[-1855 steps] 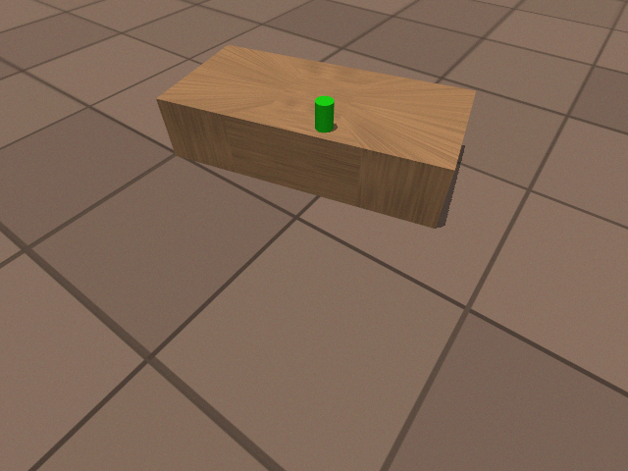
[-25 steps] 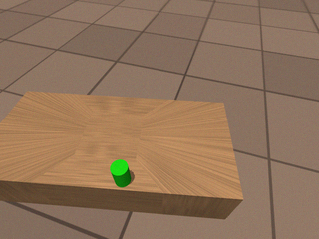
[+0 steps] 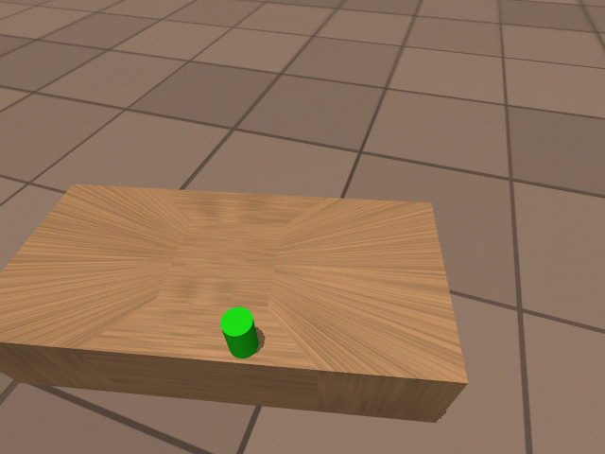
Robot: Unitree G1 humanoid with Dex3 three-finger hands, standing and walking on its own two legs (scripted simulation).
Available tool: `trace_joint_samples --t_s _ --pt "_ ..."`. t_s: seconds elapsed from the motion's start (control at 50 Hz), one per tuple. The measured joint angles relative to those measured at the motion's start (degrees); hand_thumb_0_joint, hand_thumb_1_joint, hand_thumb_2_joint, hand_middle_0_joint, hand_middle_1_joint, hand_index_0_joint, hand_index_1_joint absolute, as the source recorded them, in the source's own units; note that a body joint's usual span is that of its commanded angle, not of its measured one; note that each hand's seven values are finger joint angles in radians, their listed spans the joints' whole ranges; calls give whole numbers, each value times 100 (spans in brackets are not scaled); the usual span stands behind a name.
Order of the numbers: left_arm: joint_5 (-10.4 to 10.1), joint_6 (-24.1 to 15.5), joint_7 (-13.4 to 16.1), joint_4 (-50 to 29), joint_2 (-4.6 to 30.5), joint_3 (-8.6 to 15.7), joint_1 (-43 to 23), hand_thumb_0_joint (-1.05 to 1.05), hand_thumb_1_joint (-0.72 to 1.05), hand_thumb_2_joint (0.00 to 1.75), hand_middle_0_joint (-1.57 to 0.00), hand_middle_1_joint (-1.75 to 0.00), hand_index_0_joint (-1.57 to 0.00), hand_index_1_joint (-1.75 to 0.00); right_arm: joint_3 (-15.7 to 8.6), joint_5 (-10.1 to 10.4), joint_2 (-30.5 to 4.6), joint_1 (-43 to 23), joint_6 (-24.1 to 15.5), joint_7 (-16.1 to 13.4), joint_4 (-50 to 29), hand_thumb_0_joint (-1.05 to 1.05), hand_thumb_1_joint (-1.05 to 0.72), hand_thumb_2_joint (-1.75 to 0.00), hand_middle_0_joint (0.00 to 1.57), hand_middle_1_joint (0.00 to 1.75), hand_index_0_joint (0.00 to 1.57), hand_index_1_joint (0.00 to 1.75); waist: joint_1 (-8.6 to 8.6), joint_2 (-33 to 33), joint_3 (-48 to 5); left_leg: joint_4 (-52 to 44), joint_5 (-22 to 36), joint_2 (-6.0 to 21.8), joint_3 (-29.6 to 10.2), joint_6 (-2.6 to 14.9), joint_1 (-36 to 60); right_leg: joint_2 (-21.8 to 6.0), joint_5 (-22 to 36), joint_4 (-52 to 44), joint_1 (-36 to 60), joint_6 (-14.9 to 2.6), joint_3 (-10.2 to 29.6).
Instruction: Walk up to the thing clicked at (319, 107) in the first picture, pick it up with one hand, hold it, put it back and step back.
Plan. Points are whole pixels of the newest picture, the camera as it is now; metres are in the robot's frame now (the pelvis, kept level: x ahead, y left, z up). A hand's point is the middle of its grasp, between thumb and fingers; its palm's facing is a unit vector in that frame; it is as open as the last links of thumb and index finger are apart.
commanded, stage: stand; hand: left
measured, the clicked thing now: (240, 333) +0.47 +0.20 -0.39
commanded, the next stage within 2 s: step back in 1.50 s
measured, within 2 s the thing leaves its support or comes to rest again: neither
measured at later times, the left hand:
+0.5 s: hand out of the picture +0.08 +0.23 -0.16, palm faces -0.01 -0.94 -0.34, open 7.4 cm
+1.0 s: hand out of the picture +0.09 +0.23 -0.15, palm faces -0.01 -0.94 -0.34, open 7.4 cm
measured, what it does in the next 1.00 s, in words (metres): stands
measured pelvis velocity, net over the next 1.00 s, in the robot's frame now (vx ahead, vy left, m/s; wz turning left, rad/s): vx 0.02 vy -0.02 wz -0.01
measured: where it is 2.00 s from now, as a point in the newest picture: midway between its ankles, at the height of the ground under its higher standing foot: outside the picture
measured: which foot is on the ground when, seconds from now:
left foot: down 0.00-1.00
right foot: down 0.00-1.00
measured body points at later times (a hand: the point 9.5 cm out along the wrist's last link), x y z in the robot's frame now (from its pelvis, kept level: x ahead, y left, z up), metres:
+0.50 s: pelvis +0.01 -0.02 +0.00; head +0.02 -0.02 +0.45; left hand +0.08 +0.28 -0.13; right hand +0.07 -0.31 -0.14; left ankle +0.01 +0.11 -0.75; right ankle +0.03 -0.13 -0.75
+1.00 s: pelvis +0.02 -0.02 +0.00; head +0.03 -0.03 +0.45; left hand +0.09 +0.28 -0.13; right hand +0.08 -0.32 -0.14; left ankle +0.01 +0.11 -0.75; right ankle +0.03 -0.13 -0.75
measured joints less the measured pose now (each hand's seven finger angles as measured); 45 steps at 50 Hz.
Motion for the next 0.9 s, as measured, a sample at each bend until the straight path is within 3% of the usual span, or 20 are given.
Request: trace_joint_samples --t_s 0.9 --pt "-67 -35 -40 135 20 28 -379 0 90 89 -21 -30 -20 -30 96 58 -128 -152 -25 -23 147 1 -91 -90 21 30 20 30 -84 17 22 -295 -15 208 -17 -159 189 207 20 -333 189 -151 -21"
